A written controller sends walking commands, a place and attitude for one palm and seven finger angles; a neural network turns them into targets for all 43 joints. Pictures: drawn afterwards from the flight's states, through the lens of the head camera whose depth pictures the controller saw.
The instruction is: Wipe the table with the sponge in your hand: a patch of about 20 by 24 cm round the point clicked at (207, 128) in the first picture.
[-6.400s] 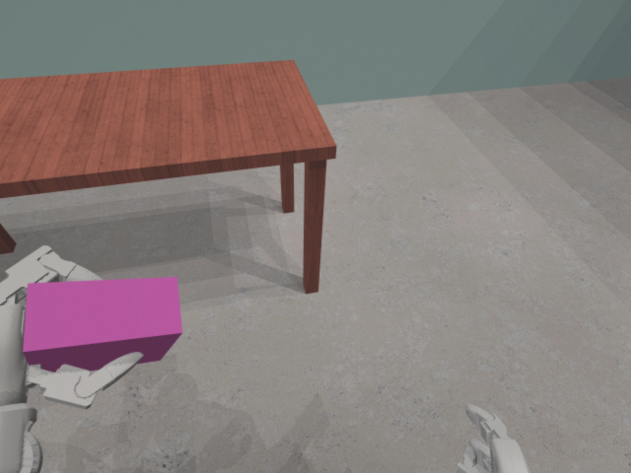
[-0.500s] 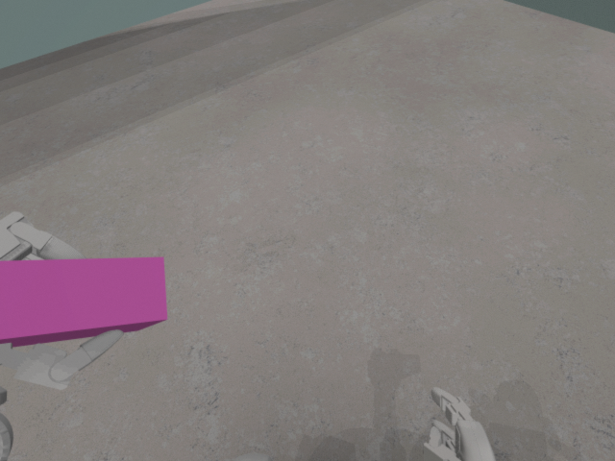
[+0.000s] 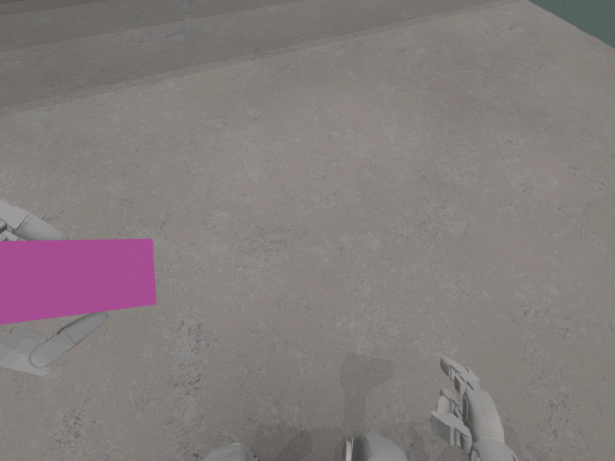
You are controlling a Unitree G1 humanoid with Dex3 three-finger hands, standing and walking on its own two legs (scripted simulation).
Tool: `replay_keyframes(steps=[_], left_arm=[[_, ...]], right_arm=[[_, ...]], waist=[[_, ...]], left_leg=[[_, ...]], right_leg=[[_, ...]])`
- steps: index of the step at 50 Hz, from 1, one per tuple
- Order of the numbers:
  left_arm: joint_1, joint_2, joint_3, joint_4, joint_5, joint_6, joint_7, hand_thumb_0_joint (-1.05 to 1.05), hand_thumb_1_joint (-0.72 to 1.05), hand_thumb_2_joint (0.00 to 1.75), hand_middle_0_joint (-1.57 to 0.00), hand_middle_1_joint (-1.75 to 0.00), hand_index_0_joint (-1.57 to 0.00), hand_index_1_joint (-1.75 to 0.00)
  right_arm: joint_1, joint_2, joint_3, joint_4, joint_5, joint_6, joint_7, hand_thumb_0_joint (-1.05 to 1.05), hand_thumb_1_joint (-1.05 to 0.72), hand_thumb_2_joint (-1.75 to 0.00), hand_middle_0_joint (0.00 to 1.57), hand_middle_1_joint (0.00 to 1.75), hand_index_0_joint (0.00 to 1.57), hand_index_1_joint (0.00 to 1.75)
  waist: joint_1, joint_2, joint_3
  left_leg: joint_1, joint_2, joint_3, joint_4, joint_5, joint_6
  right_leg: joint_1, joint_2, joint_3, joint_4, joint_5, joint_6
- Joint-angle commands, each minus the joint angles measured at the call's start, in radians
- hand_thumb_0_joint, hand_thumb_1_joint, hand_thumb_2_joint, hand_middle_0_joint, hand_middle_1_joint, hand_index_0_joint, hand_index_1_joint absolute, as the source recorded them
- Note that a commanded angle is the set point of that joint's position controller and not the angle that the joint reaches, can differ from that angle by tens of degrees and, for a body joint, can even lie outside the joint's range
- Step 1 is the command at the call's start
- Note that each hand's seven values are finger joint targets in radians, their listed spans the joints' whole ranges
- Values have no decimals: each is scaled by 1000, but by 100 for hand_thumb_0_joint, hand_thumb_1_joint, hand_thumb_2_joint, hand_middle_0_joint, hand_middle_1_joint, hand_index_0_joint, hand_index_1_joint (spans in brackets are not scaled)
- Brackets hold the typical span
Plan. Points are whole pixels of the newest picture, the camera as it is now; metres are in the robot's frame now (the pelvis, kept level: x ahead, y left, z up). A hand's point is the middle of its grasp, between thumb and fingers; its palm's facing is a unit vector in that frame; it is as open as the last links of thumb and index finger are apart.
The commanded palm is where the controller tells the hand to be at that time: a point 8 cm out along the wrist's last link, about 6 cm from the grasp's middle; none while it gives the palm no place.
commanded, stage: turn to face it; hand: left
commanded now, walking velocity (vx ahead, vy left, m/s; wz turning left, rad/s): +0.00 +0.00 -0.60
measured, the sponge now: (87, 281) +0.24 +0.22 +0.17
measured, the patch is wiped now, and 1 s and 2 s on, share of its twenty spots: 0.00 0.00 0.00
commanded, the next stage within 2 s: none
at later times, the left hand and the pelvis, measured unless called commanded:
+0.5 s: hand (256, 295) +0.23 +0.07 +0.18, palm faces +0.10 -0.86 -0.49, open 9.7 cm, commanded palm +0.18 +0.15 +0.19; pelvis -0.04 -0.09 +0.01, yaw -14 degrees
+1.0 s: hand (287, 339) +0.20 +0.04 +0.18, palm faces -0.06 -0.90 -0.43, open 9.7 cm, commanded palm +0.16 +0.11 +0.19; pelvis -0.11 -0.06 +0.01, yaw -28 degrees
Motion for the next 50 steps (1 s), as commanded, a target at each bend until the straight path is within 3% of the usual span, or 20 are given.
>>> replay_keyframes(steps=[1,3,8,11,12,13,14,15,16,18,20,26,33,39,44,46,47,48,49,50], left_arm=[[-3,85,57,-322,-13,-57,-2,0,10,130,-120,-160,-120,-160],[-30,58,20,-288,-15,-45,-9,0,10,130,-120,-160,-120,-160],[-119,33,-1,-79,-6,-10,-18,0,10,130,-120,-160,-120,-160],[-167,33,-13,-32,-1,2,-26,0,10,130,-120,-160,-120,-160],[-178,43,-12,-30,0,1,-30,0,10,130,-120,-160,-120,-160],[-207,69,-9,-45,5,0,-30,0,10,130,-120,-160,-120,-160],[-190,132,34,-59,1,1,-22,0,10,130,-120,-160,-120,-160],[-187,119,48,-63,-17,14,-16,0,10,130,-120,-160,-120,-160],[-179,112,32,-110,-27,14,-21,0,10,130,-120,-160,-120,-160],[-52,118,72,-134,-35,-10,-20,0,10,130,-120,-160,-120,-160],[-7,119,90,-161,-37,-32,-14,0,10,130,-120,-160,-120,-160],[93,141,159,-116,-53,-60,0,0,10,130,-120,-160,-120,-160],[63,87,89,-24,-52,-45,-6,0,10,130,-120,-160,-120,-160],[-55,98,40,-93,-32,-38,-6,0,10,130,-120,-160,-120,-160],[-114,110,37,-104,-13,-41,-28,0,10,130,-120,-160,-120,-160],[-129,117,29,-113,-12,-57,-43,0,10,130,-120,-160,-120,-160],[-137,108,28,-117,-15,-66,-53,0,10,130,-120,-160,-120,-160],[-140,108,50,-134,-5,-68,-59,0,10,130,-120,-160,-120,-160],[-151,131,76,-157,11,-66,-55,0,10,130,-120,-160,-120,-160],[-146,181,132,-170,11,-68,-49,0,10,130,-120,-160,-120,-160]], right_arm=[[4,-156,-37,-128,0,-76,1,0,-90,-90,20,30,20,30],[5,-159,-28,-127,-4,-100,-1,0,-90,-90,20,30,20,30],[11,-167,-25,-112,-10,-117,-6,0,-90,-90,20,30,20,30],[9,-163,-24,-121,-3,-106,-5,0,-90,-90,20,30,20,30],[13,-157,-25,-122,0,-103,-2,0,-90,-90,20,30,20,30],[16,-137,-20,-127,4,-98,1,0,-90,-90,20,30,20,30],[-31,-111,-5,-162,2,-98,-5,0,-90,-90,20,30,20,30],[-68,-119,1,-159,-1,-95,-6,0,-90,-90,20,30,20,30],[-63,-138,-15,-150,6,-88,1,0,-90,-90,20,30,20,30],[-71,-107,11,-142,-5,-61,0,0,-90,-90,20,30,20,30],[-76,-110,7,-128,-6,-33,3,0,-90,-90,20,30,20,30],[-63,-161,-46,-139,-5,-1,7,0,-90,-90,20,30,20,30],[-48,-203,-52,-148,6,36,13,0,-90,-90,20,30,20,30],[-38,-205,-44,-164,-5,63,15,0,-90,-90,20,30,20,30],[-4,-183,-42,-161,-16,76,31,0,-90,-90,20,30,20,30],[16,-181,-36,-159,-18,72,33,0,-90,-90,20,30,20,30],[-4,-196,-37,-172,-28,70,30,0,-90,-90,20,30,20,30],[-42,-193,-41,-193,-39,54,28,0,-90,-90,20,30,20,30],[-45,-161,-41,-206,-23,37,23,0,-90,-90,20,30,20,30],[-39,-132,-37,-190,-13,28,24,0,-90,-90,20,30,20,30]], waist=[[4,320,-272],[2,337,-245],[13,269,-182],[27,225,-187],[28,157,-196],[16,-26,-190],[35,-252,-183],[47,-234,-196],[31,-201,-201],[29,-37,-218],[26,43,-282],[33,22,-314],[43,-41,-302],[50,-58,-260],[40,-58,-247],[14,61,-267],[11,182,-245],[36,323,-209],[42,265,-182],[58,248,-222]], left_leg=[[214,227,-104,-237,489,80],[160,265,-99,-276,387,71],[113,336,-81,-264,183,52],[77,295,-26,-131,69,4],[69,257,-2,-25,9,-20],[31,173,18,137,-130,-57],[-171,31,-1,368,-404,-95],[-196,8,-104,544,-383,-107],[-170,16,-167,623,-303,-107],[-274,19,-172,709,-182,-130],[-294,12,-163,691,-156,-139],[-267,-5,-173,567,-148,-127],[-189,-27,-175,392,-187,-109],[-35,-72,-135,209,-227,-88],[196,-104,-75,-52,-245,-50],[371,-25,-107,-255,-189,-10],[370,132,-238,-352,-219,46],[288,360,-420,-416,-221,127],[171,429,-379,-394,-68,168],[123,418,-308,-371,-3,155]], right_leg=[[11,10,0,-180,137,11],[66,24,-17,-276,142,17],[129,43,-33,-438,91,31],[238,61,-54,-612,197,30],[271,36,-20,-709,288,14],[264,-69,131,-808,439,-37],[314,-245,463,-855,722,-137],[268,-309,536,-882,782,-175],[232,-276,514,-911,639,-131],[358,-202,419,-820,705,-162],[461,-163,327,-771,827,-149],[496,-144,394,-832,790,-113],[439,-102,491,-925,518,-82],[262,-70,548,-1041,172,-78],[83,-22,544,-1103,30,-66],[-11,47,480,-955,80,-36],[-80,129,376,-729,81,-22],[-142,191,247,-349,96,-1],[-124,150,182,-93,112,15],[-85,129,177,44,105,12]])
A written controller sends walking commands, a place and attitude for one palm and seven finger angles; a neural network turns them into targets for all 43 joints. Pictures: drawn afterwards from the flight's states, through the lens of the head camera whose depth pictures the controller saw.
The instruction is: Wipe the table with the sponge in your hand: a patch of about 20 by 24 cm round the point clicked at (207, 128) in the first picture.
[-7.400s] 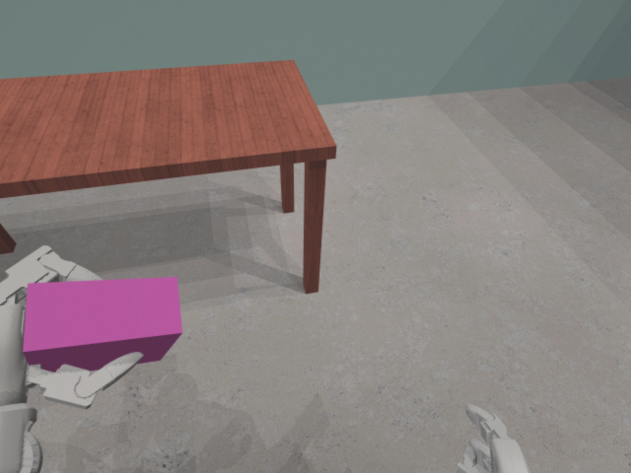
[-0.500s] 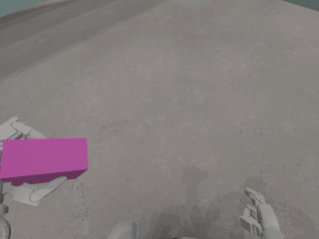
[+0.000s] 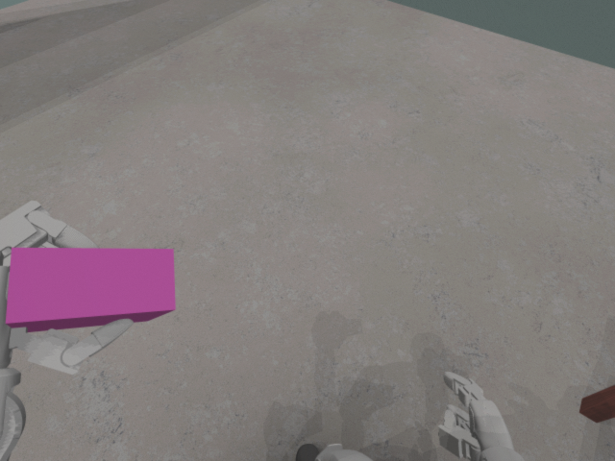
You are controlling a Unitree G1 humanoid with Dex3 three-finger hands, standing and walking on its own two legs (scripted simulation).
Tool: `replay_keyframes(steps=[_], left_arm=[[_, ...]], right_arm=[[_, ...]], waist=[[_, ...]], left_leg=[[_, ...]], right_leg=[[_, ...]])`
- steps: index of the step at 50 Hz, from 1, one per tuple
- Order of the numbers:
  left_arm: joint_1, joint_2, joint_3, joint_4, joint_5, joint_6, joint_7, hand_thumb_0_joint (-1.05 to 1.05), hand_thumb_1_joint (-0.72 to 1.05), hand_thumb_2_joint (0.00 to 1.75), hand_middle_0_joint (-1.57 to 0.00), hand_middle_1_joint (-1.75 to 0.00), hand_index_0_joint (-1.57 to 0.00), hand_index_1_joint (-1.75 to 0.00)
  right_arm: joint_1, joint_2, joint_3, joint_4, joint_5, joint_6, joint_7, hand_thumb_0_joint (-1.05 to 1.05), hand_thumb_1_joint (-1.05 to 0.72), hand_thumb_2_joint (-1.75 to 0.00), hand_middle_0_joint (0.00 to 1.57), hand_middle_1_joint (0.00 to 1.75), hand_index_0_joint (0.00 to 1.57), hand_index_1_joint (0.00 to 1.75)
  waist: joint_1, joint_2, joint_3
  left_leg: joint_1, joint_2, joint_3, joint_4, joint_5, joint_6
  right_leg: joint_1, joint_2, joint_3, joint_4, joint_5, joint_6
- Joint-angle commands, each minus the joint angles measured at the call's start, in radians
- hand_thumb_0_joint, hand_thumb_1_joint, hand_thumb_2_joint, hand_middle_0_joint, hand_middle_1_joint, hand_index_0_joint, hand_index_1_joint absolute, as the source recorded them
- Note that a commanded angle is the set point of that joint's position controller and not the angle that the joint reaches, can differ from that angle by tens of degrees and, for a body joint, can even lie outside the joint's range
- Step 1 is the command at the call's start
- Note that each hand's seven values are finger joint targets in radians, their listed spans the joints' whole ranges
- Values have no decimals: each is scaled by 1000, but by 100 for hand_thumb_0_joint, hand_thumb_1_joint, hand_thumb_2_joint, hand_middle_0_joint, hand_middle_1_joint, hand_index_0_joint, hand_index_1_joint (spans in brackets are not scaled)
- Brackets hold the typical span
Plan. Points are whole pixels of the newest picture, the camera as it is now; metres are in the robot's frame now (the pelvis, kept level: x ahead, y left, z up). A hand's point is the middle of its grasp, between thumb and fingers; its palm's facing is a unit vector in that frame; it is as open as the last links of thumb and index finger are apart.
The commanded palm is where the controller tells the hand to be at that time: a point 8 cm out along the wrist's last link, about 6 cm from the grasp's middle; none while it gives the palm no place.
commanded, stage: turn to face it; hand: left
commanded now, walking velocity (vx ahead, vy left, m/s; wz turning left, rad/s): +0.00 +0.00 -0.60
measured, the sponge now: (116, 291) +0.24 +0.21 +0.16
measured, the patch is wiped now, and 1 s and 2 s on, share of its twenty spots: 0.00 0.00 0.00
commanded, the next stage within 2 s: none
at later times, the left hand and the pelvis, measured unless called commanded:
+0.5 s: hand (275, 284) +0.25 +0.06 +0.17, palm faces -0.06 -0.82 -0.57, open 9.7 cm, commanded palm +0.20 +0.14 +0.18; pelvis -0.05 -0.06 +0.00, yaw -21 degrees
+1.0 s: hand (439, 343) +0.21 -0.08 +0.17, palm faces -0.24 -0.79 -0.56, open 9.7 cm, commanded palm +0.18 +0.02 +0.18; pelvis -0.11 -0.10 -0.01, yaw -38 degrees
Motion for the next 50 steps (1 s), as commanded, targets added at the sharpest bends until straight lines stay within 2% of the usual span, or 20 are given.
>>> replay_keyframes(steps=[1,3,8,12,13,14,15,16,21,27,28,30,32,35,43,46,47,48,49,50], left_arm=[[0,172,181,-208,-3,-58,8,0,10,130,-120,-160,-120,-160],[20,100,99,-198,-13,-31,12,0,10,130,-120,-160,-120,-160],[-114,109,46,-249,2,-23,27,0,10,130,-120,-160,-120,-160],[-140,148,81,-239,8,-25,35,0,10,130,-120,-160,-120,-160],[-128,167,100,-253,10,-31,38,0,10,130,-120,-160,-120,-160],[-96,209,136,-269,13,-43,46,0,10,130,-120,-160,-120,-160],[-4,267,201,-252,11,-50,58,0,10,130,-120,-160,-120,-160],[25,284,242,-267,-7,-63,67,0,10,130,-120,-160,-120,-160],[231,246,321,-387,-56,-76,57,0,10,130,-120,-160,-120,-160],[214,195,285,-308,-44,-43,58,0,10,130,-120,-160,-120,-160],[191,180,262,-292,-43,-41,54,0,10,130,-120,-160,-120,-160],[136,170,229,-302,-16,-57,45,0,10,130,-120,-160,-120,-160],[78,186,216,-246,1,-70,48,0,10,130,-120,-160,-120,-160],[-115,101,64,-334,10,-51,31,0,10,130,-120,-160,-120,-160],[-18,154,117,-318,-12,-34,47,0,10,130,-120,-160,-120,-160],[40,166,155,-291,-19,-28,40,0,10,130,-120,-160,-120,-160],[37,210,186,-280,-16,-34,42,0,10,130,-120,-160,-120,-160],[68,261,240,-260,-25,-36,51,0,10,130,-120,-160,-120,-160],[104,272,273,-200,-32,-32,57,0,10,130,-120,-160,-120,-160],[138,233,247,-170,-47,-3,48,0,10,130,-120,-160,-120,-160]], right_arm=[[-67,-108,-58,-157,20,-77,-10,0,-90,-90,20,30,20,30],[-51,-124,-53,-137,33,-83,3,0,-90,-90,20,30,20,30],[16,-156,-55,-128,34,-134,-11,0,-90,-90,20,30,20,30],[15,-154,-53,-122,31,-166,-3,0,-90,-90,20,30,20,30],[14,-146,-52,-125,37,-168,3,0,-90,-90,20,30,20,30],[6,-118,-50,-135,43,-168,4,0,-90,-90,20,30,20,30],[-33,-98,-37,-154,33,-160,-2,0,-90,-90,20,30,20,30],[-65,-83,-15,-142,22,-155,-8,0,-90,-90,20,30,20,30],[-107,-78,-21,-139,28,-77,2,0,-90,-90,20,30,20,30],[-22,-120,-50,-119,29,-69,-9,0,-90,-90,20,30,20,30],[-4,-133,-59,-119,30,-70,-17,0,-90,-90,20,30,20,30],[-24,-171,-79,-145,24,-81,-32,0,-90,-90,20,30,20,30],[-60,-144,-54,-130,3,-101,-29,0,-90,-90,20,30,20,30],[-35,-150,-62,-112,32,-116,-10,0,-90,-90,20,30,20,30],[12,-144,-46,-142,22,-172,-1,0,-90,-90,20,30,20,30],[39,-133,-48,-144,30,-163,14,0,-90,-90,20,30,20,30],[43,-113,-47,-143,33,-157,12,0,-90,-90,20,30,20,30],[-4,-85,-29,-170,29,-152,-1,0,-90,-90,20,30,20,30],[-39,-81,-9,-152,16,-145,-11,0,-90,-90,20,30,20,30],[-52,-108,-38,-143,39,-127,-10,0,-90,-90,20,30,20,30]], waist=[[10,254,-108],[-9,263,-4],[-42,285,-37],[-29,331,-91],[-23,268,-122],[-17,82,-163],[8,-114,-207],[9,-143,-209],[-18,-16,-273],[-46,-45,-220],[-58,0,-202],[-32,361,-132],[-37,307,-68],[-32,311,-40],[-32,402,-104],[-28,284,-170],[-32,79,-189],[-15,-192,-191],[-11,-228,-201],[-21,-256,-244]], left_leg=[[-62,442,-151,-194,44,162],[-12,407,-70,-141,180,127],[107,354,48,-36,532,33],[89,325,94,163,501,-17],[46,299,104,276,436,-38],[-93,219,129,464,169,-71],[-347,90,63,658,-354,-100],[-400,116,-56,756,-404,-99],[-305,106,-63,562,-248,-104],[22,66,-24,87,-27,-82],[129,114,-54,-10,37,-59],[116,493,-378,-123,296,120],[-58,503,-304,-134,307,131],[11,383,-27,-74,365,69],[69,388,45,-16,385,28],[42,336,94,198,327,-28],[-64,263,119,377,86,-61],[-349,126,86,568,-375,-98],[-455,102,-19,733,-413,-108],[-454,108,-90,816,-358,-109]], right_leg=[[-42,-159,-37,687,-225,67],[-115,-202,-81,591,-230,75],[80,-170,-256,150,-173,94],[290,-157,-296,-104,-24,79],[378,-207,-249,-174,109,54],[511,-341,-83,-163,459,-14],[623,-513,224,-121,937,-133],[589,-577,226,-117,1000,-157],[517,-445,106,-113,615,-151],[233,-360,126,-95,262,-91],[121,-317,104,-21,121,-50],[-97,-161,-94,469,-419,58],[-76,-215,-61,702,-341,64],[-80,-237,-154,602,-221,85],[154,-193,-284,123,-245,90],[340,-209,-259,-150,16,62],[437,-326,-116,-209,271,8],[569,-481,169,-164,814,-90],[577,-547,197,-132,1036,-129],[565,-514,206,-124,986,-93]])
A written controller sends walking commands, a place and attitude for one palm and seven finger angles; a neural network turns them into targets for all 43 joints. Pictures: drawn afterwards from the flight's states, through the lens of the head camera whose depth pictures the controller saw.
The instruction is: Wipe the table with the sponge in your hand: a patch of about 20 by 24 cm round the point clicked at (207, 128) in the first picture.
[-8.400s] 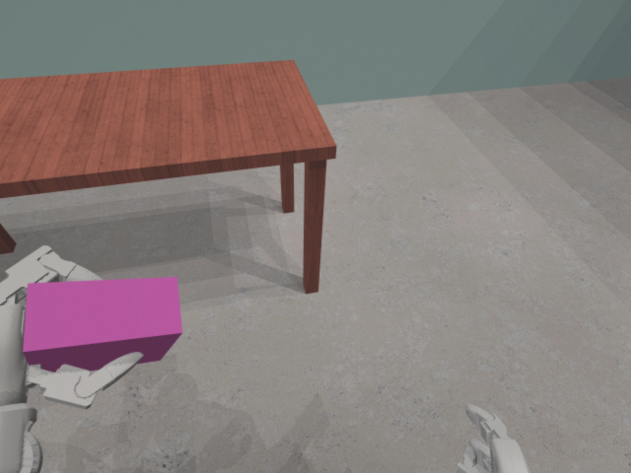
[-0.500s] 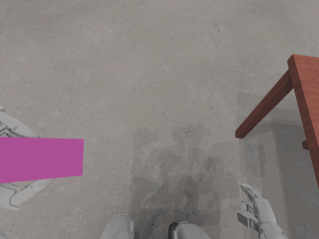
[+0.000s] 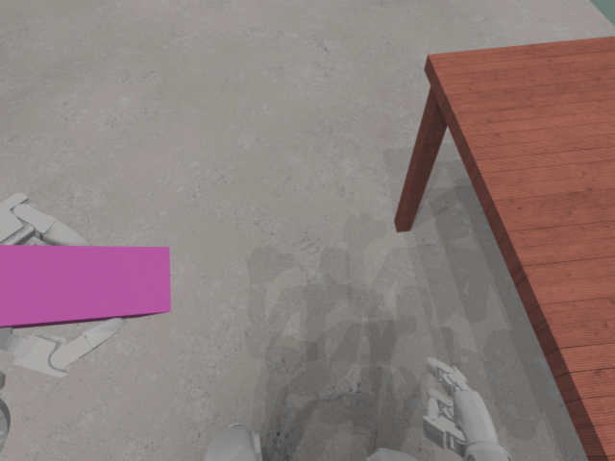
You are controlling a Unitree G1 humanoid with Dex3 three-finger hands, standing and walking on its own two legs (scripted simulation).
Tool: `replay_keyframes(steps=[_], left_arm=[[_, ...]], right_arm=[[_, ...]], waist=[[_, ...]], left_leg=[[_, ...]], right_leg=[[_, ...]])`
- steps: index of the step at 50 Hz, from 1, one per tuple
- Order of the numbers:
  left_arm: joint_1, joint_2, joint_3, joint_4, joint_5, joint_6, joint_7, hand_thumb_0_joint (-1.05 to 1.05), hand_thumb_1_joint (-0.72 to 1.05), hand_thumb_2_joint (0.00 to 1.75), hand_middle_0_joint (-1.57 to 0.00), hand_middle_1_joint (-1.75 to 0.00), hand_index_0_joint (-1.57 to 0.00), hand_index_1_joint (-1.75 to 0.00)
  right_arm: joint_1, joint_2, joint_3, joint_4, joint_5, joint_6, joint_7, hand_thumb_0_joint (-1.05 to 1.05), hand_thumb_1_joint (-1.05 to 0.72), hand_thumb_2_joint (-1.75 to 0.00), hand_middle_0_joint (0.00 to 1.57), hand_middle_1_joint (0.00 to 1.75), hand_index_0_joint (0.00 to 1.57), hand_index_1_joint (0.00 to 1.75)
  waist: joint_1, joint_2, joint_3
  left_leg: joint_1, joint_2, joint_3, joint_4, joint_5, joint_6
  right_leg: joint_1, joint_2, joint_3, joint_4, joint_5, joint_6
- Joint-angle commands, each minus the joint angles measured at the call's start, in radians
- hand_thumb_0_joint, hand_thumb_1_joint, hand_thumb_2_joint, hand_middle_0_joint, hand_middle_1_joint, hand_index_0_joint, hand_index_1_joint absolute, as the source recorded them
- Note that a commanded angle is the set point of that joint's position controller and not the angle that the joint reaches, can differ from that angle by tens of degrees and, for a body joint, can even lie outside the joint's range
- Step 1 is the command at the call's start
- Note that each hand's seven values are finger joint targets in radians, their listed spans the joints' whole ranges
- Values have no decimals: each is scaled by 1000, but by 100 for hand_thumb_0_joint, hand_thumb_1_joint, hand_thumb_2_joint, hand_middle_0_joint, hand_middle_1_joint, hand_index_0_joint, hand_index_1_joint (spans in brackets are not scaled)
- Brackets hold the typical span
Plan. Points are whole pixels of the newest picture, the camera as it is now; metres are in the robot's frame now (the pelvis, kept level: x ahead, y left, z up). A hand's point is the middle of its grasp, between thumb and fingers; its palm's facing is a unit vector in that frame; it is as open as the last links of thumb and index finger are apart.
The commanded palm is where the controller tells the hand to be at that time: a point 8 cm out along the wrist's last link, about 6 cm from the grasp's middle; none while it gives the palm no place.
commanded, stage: turn to face it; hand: left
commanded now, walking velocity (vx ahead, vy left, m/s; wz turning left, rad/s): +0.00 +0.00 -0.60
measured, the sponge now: (107, 288) +0.25 +0.19 +0.16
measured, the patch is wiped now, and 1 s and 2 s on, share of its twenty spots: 0.00 0.00 0.00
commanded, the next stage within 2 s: none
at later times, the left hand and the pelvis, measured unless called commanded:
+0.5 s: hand (143, 261) +0.26 +0.14 +0.20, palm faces +0.15 -0.88 -0.45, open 9.7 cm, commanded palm +0.21 +0.20 +0.20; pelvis -0.02 -0.02 +0.02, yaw -16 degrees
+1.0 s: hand (294, 276) +0.26 +0.03 +0.17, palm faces -0.20 -0.83 -0.51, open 9.7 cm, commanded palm +0.22 +0.12 +0.20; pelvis -0.07 -0.02 +0.00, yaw -35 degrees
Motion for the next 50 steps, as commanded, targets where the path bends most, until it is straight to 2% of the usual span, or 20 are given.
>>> replay_keyframes(steps=[1,3,6,14,22,27,29,30,31,32,33,34,38,44,45,46,47,48,49,50], left_arm=[[151,215,252,-112,-51,-15,33,0,10,130,-120,-160,-120,-160],[188,174,246,-113,-59,-30,37,0,10,130,-120,-160,-120,-160],[160,171,228,-156,-54,-49,48,0,10,130,-120,-160,-120,-160],[72,147,152,-124,-46,-47,50,0,10,130,-120,-160,-120,-160],[-5,141,115,-111,-36,-34,36,0,10,130,-120,-160,-120,-160],[-40,141,105,-128,-25,-23,26,0,10,130,-120,-160,-120,-160],[-68,137,96,-161,-20,-20,22,0,10,130,-120,-160,-120,-160],[-96,140,92,-206,-19,-26,19,0,10,130,-120,-160,-120,-160],[-84,152,114,-221,-15,-38,17,0,10,130,-120,-160,-120,-160],[-91,150,110,-228,-1,-45,15,0,10,130,-120,-160,-120,-160],[-66,156,127,-191,5,-48,14,0,10,130,-120,-160,-120,-160],[-48,162,132,-200,-5,-46,14,0,10,130,-120,-160,-120,-160],[-128,73,27,-223,-7,-33,3,0,10,130,-120,-160,-120,-160],[-109,125,88,-155,-6,-20,11,0,10,130,-120,-160,-120,-160],[-84,149,109,-150,1,-20,13,0,10,130,-120,-160,-120,-160],[-74,183,137,-168,-1,-32,19,0,10,130,-120,-160,-120,-160],[-34,231,200,-160,-12,-37,31,0,10,130,-120,-160,-120,-160],[13,227,220,-129,-23,-35,38,0,10,130,-120,-160,-120,-160],[34,208,204,-179,-36,-30,29,0,10,130,-120,-160,-120,-160],[78,250,271,-220,-42,-37,35,0,10,130,-120,-160,-120,-160]], right_arm=[[-57,-123,-74,-133,15,1,-28,0,-90,-90,20,30,20,30],[-88,-98,-53,-98,4,38,-30,0,-90,-90,20,30,20,30],[-119,-124,-71,-97,1,58,-35,0,-90,-90,20,30,20,30],[-105,-172,-94,-98,-1,75,-35,0,-90,-90,20,30,20,30],[-113,-152,-70,-133,3,84,-39,0,-90,-90,20,30,20,30],[-86,-143,-59,-149,2,102,-37,0,-90,-90,20,30,20,30],[-69,-151,-67,-149,1,107,-39,0,-90,-90,20,30,20,30],[-76,-165,-71,-162,0,103,-41,0,-90,-90,20,30,20,30],[-78,-172,-80,-171,-4,94,-44,0,-90,-90,20,30,20,30],[-57,-166,-89,-179,1,83,-41,0,-90,-90,20,30,20,30],[-45,-160,-96,-172,8,69,-35,0,-90,-90,20,30,20,30],[-54,-150,-79,-164,-6,57,-40,0,-90,-90,20,30,20,30],[-33,-170,-80,-151,9,13,-13,0,-90,-90,20,30,20,30],[3,-183,-86,-146,10,-26,-23,0,-90,-90,20,30,20,30],[11,-179,-86,-146,13,-23,-21,0,-90,-90,20,30,20,30],[0,-146,-77,-154,18,-20,-22,0,-90,-90,20,30,20,30],[-46,-134,-65,-170,9,-18,-29,0,-90,-90,20,30,20,30],[-52,-122,-56,-144,1,-7,-36,0,-90,-90,20,30,20,30],[-39,-138,-79,-143,13,9,-29,0,-90,-90,20,30,20,30],[-77,-125,-65,-150,11,20,-24,0,-90,-90,20,30,20,30]], waist=[[9,-330,-368],[10,-220,-378],[11,-137,-374],[24,-156,-302],[49,-197,-293],[41,-171,-318],[27,-114,-327],[22,-20,-326],[37,134,-313],[41,191,-302],[45,150,-278],[43,229,-267],[20,223,-162],[20,137,-204],[21,75,-242],[23,-146,-277],[41,-336,-301],[30,-315,-311],[23,-288,-359],[31,-183,-384]], left_leg=[[-307,-149,-163,477,-92,-8],[-355,-162,-150,538,9,-22],[-329,-177,-144,509,53,-19],[-207,-200,-158,294,107,-2],[-36,-221,-145,-46,60,18],[142,-214,-128,-298,113,41],[334,-164,-126,-447,241,63],[415,-57,-207,-496,324,95],[503,106,-318,-501,542,165],[467,188,-309,-492,696,221],[415,182,-224,-470,736,223],[391,184,-204,-441,823,245],[253,111,-5,-435,743,153],[227,83,37,-225,635,94],[191,45,46,-90,571,73],[59,-59,65,139,275,33],[-141,-176,-7,330,-202,2],[-176,-139,-131,429,-201,-3],[-150,-131,-175,464,-150,0],[-178,-133,-176,461,-101,-2]], right_leg=[[426,-314,446,-149,1097,-91],[481,-261,362,-146,1032,-94],[466,-261,356,-180,997,-87],[296,-229,460,-281,755,-85],[194,-220,565,-304,561,-144],[118,-178,582,-267,501,-98],[-10,-116,553,-201,399,-42],[-110,-54,482,-105,256,-11],[-277,31,377,55,-33,37],[-309,50,269,282,-170,61],[-317,49,202,407,-160,70],[-333,3,175,451,-161,82],[-166,-27,82,249,-51,90],[90,16,-18,-69,109,84],[160,-38,47,-154,246,50],[282,-181,269,-188,644,-27],[331,-341,546,-203,1042,-132],[325,-387,524,-190,1068,-145],[318,-346,520,-194,904,-128],[352,-325,504,-161,869,-144]])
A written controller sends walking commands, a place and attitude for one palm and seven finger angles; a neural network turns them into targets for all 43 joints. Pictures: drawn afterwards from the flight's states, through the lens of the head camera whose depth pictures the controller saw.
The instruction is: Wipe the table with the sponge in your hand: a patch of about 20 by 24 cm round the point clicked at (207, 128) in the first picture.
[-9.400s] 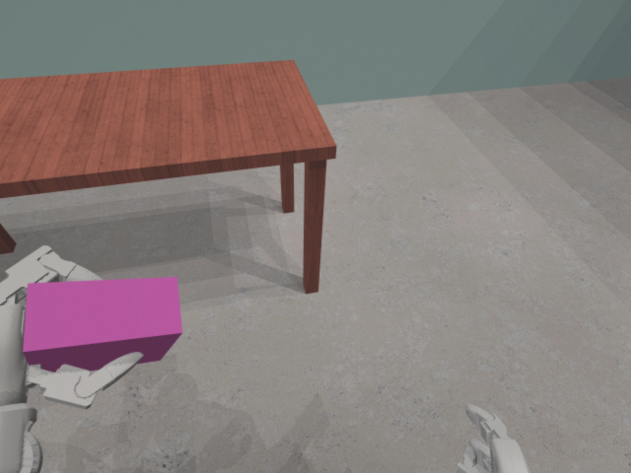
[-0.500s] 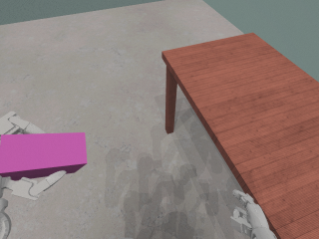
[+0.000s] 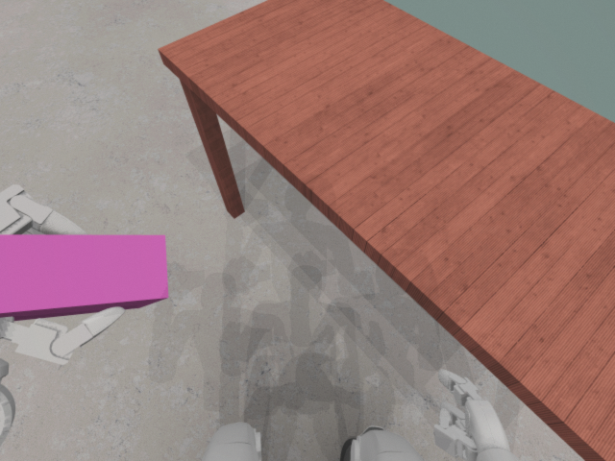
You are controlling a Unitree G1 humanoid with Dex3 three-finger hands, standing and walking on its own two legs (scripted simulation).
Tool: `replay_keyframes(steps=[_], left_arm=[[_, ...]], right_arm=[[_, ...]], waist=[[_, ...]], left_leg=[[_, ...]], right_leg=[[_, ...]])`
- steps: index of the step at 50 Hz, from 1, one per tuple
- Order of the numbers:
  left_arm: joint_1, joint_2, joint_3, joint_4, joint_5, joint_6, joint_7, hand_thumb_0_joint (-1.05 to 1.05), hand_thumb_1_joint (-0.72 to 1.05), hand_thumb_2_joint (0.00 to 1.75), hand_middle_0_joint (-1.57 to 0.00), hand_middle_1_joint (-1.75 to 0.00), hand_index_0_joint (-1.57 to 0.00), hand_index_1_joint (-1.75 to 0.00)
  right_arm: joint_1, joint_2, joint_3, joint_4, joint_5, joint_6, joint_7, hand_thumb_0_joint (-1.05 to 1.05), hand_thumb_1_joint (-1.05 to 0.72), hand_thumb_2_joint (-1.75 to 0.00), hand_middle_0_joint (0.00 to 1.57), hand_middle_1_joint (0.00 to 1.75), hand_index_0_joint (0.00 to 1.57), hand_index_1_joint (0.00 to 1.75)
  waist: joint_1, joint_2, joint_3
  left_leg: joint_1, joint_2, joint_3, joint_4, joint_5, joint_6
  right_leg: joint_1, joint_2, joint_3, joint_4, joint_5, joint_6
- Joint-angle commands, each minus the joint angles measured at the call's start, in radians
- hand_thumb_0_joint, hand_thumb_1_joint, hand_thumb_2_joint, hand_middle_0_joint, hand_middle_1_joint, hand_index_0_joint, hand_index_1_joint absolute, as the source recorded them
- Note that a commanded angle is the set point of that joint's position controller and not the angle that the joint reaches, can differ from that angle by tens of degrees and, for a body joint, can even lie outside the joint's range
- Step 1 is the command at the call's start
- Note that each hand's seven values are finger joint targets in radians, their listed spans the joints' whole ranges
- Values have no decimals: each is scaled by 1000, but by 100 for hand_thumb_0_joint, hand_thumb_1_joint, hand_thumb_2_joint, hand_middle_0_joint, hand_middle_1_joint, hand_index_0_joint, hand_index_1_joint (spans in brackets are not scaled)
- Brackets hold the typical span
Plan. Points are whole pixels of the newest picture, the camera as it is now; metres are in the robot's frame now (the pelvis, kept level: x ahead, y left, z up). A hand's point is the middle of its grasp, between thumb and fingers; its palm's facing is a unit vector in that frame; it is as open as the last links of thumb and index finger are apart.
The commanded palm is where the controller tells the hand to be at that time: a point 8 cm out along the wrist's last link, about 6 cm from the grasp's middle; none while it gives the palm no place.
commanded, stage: turn to face it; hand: left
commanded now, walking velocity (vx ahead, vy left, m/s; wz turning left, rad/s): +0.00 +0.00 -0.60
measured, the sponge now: (106, 278) +0.26 +0.20 +0.15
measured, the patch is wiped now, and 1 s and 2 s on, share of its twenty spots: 0.00 0.00 0.00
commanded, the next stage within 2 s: take the last steps up to it in 1.96 s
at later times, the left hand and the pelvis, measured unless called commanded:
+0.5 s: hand (93, 296) +0.23 +0.19 +0.18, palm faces +0.18 -0.92 -0.36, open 9.7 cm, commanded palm +0.19 +0.23 +0.20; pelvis -0.05 +0.01 +0.02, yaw -18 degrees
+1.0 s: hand (287, 368) +0.18 +0.03 +0.19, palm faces -0.17 -0.84 -0.51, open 9.7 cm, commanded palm +0.16 +0.09 +0.20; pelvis -0.13 -0.04 +0.02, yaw -35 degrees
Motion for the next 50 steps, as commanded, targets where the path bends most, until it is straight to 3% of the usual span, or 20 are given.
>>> replay_keyframes(steps=[1,5,10,13,14,15,16,18,21,25,29,31,32,33,34,35,36,38,41,50], left_arm=[[180,237,263,-293,-48,-68,39,0,10,130,-120,-160,-120,-160],[216,230,282,-340,-57,-72,46,0,10,130,-120,-160,-120,-160],[240,188,249,-253,-48,-38,44,0,10,130,-120,-160,-120,-160],[177,159,200,-221,-37,-33,37,0,10,130,-120,-160,-120,-160],[143,150,182,-218,-34,-39,32,0,10,130,-120,-160,-120,-160],[101,145,171,-250,-27,-50,24,0,10,130,-120,-160,-120,-160],[58,150,158,-269,0,-60,27,0,10,130,-120,-160,-120,-160],[22,140,130,-198,11,-58,26,0,10,130,-120,-160,-120,-160],[-106,72,4,-253,10,-45,17,0,10,130,-120,-160,-120,-160],[-130,106,17,-258,6,-41,29,0,10,130,-120,-160,-120,-160],[-40,120,73,-218,-19,-44,29,0,10,130,-120,-160,-120,-160],[3,131,95,-221,-20,-44,24,0,10,130,-120,-160,-120,-160],[13,176,128,-219,-17,-50,27,0,10,130,-120,-160,-120,-160],[33,225,171,-212,-21,-57,35,0,10,130,-120,-160,-120,-160],[79,247,215,-156,-31,-55,42,0,10,130,-120,-160,-120,-160],[129,224,201,-132,-44,-28,35,0,10,130,-120,-160,-120,-160],[184,238,237,-163,-54,-25,34,0,10,130,-120,-160,-120,-160],[238,195,238,-165,-64,-40,37,0,10,130,-120,-160,-120,-160],[205,184,218,-205,-62,-54,42,0,10,130,-120,-160,-120,-160],[92,169,134,-183,-50,-51,47,0,10,130,-120,-160,-120,-160]], right_arm=[[-93,-77,-39,-167,-2,-14,-10,0,-90,-90,20,30,20,30],[-106,-95,-58,-153,-4,17,-13,0,-90,-90,20,30,20,30],[-80,-124,-70,-149,0,16,-12,0,-90,-90,20,30,20,30],[-36,-130,-65,-141,1,15,-21,0,-90,-90,20,30,20,30],[-33,-144,-71,-144,-7,12,-32,0,-90,-90,20,30,20,30],[-69,-163,-80,-162,-11,5,-44,0,-90,-90,20,30,20,30],[-67,-149,-78,-175,-7,-4,-49,0,-90,-90,20,30,20,30],[-72,-128,-67,-152,-18,-19,-46,0,-90,-90,20,30,20,30],[-54,-144,-74,-150,-1,-43,-30,0,-90,-90,20,30,20,30],[-29,-152,-68,-157,-4,-75,-25,0,-90,-90,20,30,20,30],[6,-144,-68,-165,-8,-94,-16,0,-90,-90,20,30,20,30],[21,-138,-68,-171,0,-88,-2,0,-90,-90,20,30,20,30],[26,-120,-67,-172,5,-81,-1,0,-90,-90,20,30,20,30],[-13,-85,-51,-196,2,-72,-11,0,-90,-90,20,30,20,30],[-56,-83,-31,-189,-8,-61,-20,0,-90,-90,20,30,20,30],[-54,-109,-58,-178,14,-45,-18,0,-90,-90,20,30,20,30],[-58,-95,-55,-188,13,-30,-19,0,-90,-90,20,30,20,30],[-96,-66,-33,-155,4,5,-22,0,-90,-90,20,30,20,30],[-119,-97,-52,-150,-1,32,-28,0,-90,-90,20,30,20,30],[-98,-156,-81,-141,1,34,-37,0,-90,-90,20,30,20,30]], waist=[[29,-110,-428],[17,-111,-423],[37,-178,-379],[10,-143,-364],[5,-58,-327],[20,155,-285],[28,226,-269],[18,191,-232],[19,219,-195],[12,257,-180],[17,263,-263],[15,194,-320],[10,23,-348],[25,-243,-359],[43,-319,-366],[31,-357,-410],[27,-293,-400],[27,-178,-412],[18,-112,-394],[36,-147,-330]], left_leg=[[-215,-74,-96,248,40,-1],[-108,-95,-56,13,107,-2],[34,-137,-34,-284,109,21],[260,-116,-27,-565,232,50],[299,-18,-115,-665,195,97],[314,180,-283,-747,308,169],[248,299,-335,-740,510,246],[82,271,-216,-724,479,238],[143,178,-12,-684,535,180],[149,172,17,-698,490,154],[243,172,66,-559,654,123],[227,138,89,-412,622,82],[159,74,125,-260,463,49],[-112,-49,106,-84,23,10],[-248,-99,19,99,-119,0],[-247,-91,-65,194,-76,0],[-297,-86,-92,245,-6,-1],[-354,-94,-87,290,81,-15],[-305,-106,-86,238,142,-14],[-105,-143,-85,-103,143,20]], right_leg=[[410,-305,384,-194,753,-119],[289,-257,341,-251,535,-111],[151,-237,437,-288,292,-119],[-23,-172,413,-243,84,-39],[-123,-100,365,-131,-18,3],[-234,3,238,125,-186,57],[-248,15,126,392,-255,90],[-204,-33,145,613,-182,99],[-212,-56,55,509,-145,118],[-79,-36,-32,229,-160,125],[45,-3,-73,-45,-107,116],[172,-33,-37,-237,92,88],[250,-142,89,-286,351,39],[407,-301,367,-244,850,-59],[425,-374,430,-223,1089,-110],[416,-344,437,-210,1054,-67],[471,-327,411,-186,1019,-79],[527,-278,331,-181,945,-85],[462,-269,336,-236,806,-80],[259,-235,477,-365,358,-95]])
